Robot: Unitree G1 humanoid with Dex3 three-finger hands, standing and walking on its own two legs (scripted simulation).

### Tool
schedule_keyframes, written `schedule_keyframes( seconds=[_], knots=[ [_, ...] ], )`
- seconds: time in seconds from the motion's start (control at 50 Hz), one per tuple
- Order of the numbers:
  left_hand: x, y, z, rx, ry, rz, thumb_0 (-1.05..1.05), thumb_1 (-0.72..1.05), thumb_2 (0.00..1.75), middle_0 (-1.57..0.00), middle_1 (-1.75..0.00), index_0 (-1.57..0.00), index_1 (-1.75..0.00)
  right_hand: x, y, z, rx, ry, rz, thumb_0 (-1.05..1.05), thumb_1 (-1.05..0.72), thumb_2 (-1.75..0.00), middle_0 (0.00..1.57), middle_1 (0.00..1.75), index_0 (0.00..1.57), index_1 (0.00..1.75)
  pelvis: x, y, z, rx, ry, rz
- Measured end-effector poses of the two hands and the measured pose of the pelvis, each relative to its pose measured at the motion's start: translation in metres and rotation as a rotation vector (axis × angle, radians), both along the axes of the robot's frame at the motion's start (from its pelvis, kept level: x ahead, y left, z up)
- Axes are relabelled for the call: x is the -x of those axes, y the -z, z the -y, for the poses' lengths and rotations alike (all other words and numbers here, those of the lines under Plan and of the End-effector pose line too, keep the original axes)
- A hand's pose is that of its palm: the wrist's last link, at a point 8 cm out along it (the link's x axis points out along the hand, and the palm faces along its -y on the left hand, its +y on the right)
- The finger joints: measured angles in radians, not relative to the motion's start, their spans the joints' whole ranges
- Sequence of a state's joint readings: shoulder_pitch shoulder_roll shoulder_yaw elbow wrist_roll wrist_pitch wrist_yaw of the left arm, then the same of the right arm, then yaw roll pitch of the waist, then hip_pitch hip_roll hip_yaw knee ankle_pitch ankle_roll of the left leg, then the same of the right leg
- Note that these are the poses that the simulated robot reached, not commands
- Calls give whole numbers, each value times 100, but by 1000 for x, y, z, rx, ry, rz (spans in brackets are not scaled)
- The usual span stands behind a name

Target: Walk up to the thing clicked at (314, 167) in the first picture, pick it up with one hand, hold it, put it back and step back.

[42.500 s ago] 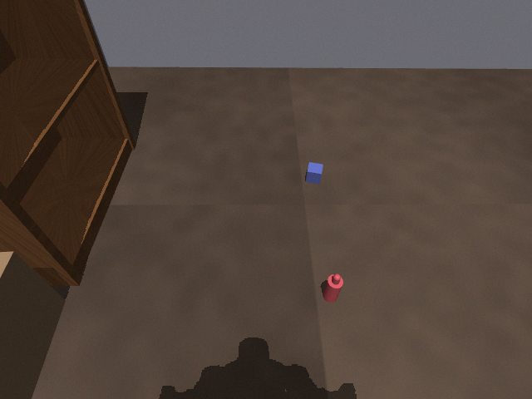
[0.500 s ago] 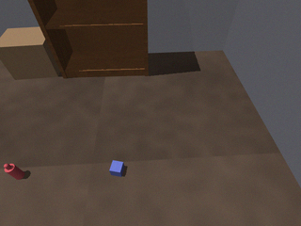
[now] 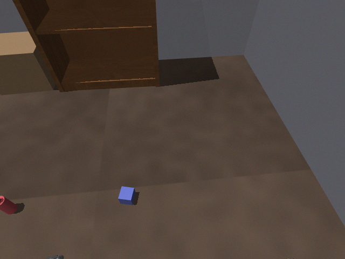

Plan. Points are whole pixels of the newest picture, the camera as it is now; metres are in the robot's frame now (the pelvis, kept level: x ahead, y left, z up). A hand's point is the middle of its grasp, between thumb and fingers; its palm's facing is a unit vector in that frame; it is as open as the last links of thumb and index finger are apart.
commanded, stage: walk up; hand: left
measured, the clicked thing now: (127, 195) +0.56 +0.26 -0.73
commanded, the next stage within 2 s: stand in 0.06 s
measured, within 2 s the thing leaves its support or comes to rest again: neither
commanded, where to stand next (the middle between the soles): +0.18 +0.02 m, yaw +0 degrees
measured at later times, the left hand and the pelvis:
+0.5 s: hand out of the picture +0.08 +0.24 -0.14, palm faces +0.00 -0.94 -0.33, open 7.4 cm; pelvis -0.02 -0.01 +0.01, yaw +1 degrees
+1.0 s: hand out of the picture +0.05 +0.25 -0.14, palm faces +0.01 -0.94 -0.34, open 7.4 cm; pelvis -0.01 -0.01 +0.01, yaw +2 degrees
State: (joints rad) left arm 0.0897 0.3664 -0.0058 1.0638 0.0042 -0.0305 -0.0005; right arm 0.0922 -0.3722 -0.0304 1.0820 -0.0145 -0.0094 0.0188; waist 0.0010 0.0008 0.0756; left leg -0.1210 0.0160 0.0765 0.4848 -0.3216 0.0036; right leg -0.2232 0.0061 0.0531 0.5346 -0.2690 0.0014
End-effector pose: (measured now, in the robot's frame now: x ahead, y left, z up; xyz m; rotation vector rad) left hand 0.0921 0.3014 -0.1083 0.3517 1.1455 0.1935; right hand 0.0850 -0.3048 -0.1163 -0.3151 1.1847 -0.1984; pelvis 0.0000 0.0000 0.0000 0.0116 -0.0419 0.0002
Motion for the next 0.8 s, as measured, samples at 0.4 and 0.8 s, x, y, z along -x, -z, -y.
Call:
schedule_keyframes(
  seconds=[0.4, 0.8],
  knots=[
    [12, -5, 18, 37, -26, -29, 1, 90, 90, -20, -30, -20, -30, 13, -6, -5, -26, 5, -30, 0, -91, -89, 21, 30, 20, 30, 12, -13, 8, 4, -19, -1],
    [59, -1, 11, 31, -85, -118, 1, 90, 90, -20, -30, -20, -30, 32, -4, -2, -19, -13, -82, 0, -91, -89, 21, 30, 20, 30, 15, -13, 8, 7, -27, -20]
  ],
)
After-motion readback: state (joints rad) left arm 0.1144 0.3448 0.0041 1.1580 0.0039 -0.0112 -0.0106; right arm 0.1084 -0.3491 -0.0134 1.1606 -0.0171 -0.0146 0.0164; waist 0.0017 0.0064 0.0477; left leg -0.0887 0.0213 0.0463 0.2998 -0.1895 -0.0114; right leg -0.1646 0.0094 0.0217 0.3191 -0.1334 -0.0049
